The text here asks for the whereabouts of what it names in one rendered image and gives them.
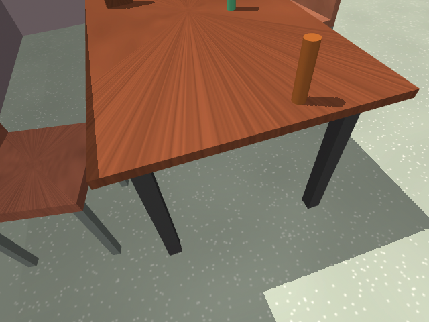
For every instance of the chair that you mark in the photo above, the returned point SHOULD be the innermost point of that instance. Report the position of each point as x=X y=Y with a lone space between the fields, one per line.
x=43 y=173
x=323 y=10

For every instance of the table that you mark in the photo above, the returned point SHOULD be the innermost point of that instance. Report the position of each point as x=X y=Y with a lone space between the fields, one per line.
x=173 y=81

